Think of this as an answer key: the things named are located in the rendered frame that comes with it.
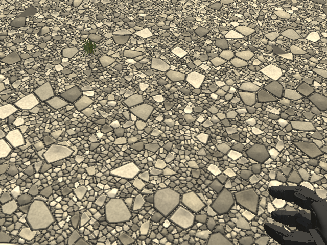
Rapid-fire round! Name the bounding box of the robot right hand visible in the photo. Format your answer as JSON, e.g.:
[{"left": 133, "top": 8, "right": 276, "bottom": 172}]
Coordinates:
[{"left": 264, "top": 184, "right": 327, "bottom": 245}]

